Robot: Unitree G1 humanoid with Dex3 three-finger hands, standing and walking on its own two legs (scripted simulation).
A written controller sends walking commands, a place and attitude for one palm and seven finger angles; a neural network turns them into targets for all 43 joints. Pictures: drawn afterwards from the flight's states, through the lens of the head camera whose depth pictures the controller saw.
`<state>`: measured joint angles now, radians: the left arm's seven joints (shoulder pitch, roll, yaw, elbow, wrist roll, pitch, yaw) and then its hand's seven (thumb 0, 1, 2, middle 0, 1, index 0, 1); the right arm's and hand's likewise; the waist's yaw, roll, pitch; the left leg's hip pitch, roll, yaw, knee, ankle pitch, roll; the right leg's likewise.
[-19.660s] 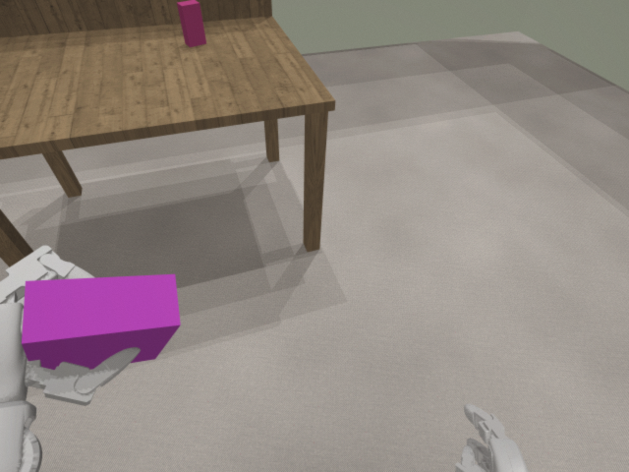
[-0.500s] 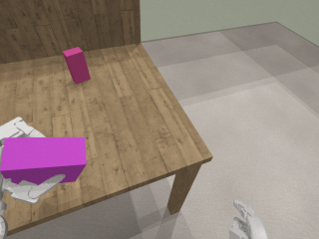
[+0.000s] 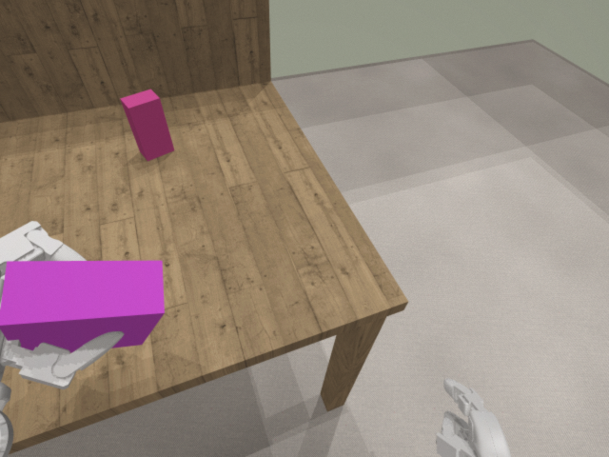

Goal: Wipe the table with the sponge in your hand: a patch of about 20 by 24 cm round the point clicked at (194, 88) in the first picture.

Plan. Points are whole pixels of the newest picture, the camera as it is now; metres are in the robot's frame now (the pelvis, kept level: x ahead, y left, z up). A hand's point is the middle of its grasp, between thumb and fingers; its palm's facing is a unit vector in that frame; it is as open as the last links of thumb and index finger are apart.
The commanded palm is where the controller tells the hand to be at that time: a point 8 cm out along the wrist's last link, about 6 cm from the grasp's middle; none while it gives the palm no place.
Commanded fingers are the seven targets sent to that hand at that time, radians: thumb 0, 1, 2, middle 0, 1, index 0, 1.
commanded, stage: shuffle to correct the standing spot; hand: left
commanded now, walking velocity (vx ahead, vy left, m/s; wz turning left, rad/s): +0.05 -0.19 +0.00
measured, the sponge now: (109, 310) +0.23 +0.21 +0.14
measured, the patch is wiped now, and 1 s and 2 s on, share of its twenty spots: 0.00 0.00 0.00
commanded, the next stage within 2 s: come to a stop and stand still in 0.34 s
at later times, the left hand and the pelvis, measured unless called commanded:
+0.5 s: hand (59, 307) +0.22 +0.24 +0.16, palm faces +0.29 -0.85 -0.45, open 9.3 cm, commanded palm +0.16 +0.28 +0.18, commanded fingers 0.00 0.10 1.30 -1.20 -1.60 -1.20 -1.60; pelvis +0.00 +0.00 +0.00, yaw +0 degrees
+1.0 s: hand out of the picture +0.21 +0.30 +0.17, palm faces +0.40 -0.83 -0.38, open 9.3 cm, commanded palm +0.15 +0.31 +0.18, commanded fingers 0.00 0.10 1.30 -1.20 -1.60 -1.20 -1.60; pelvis -0.01 +0.04 +0.01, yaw -1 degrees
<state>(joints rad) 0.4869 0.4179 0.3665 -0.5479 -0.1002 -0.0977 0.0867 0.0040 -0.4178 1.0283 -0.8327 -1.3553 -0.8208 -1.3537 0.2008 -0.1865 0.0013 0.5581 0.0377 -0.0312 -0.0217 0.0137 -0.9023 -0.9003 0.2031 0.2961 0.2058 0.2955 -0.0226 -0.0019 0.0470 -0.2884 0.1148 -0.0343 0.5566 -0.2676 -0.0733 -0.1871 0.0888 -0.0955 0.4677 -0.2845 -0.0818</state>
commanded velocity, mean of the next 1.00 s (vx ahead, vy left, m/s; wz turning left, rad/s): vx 0.02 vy -0.08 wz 0.00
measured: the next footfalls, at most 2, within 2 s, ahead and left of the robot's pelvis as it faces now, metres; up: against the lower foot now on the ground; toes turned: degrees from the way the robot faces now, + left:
none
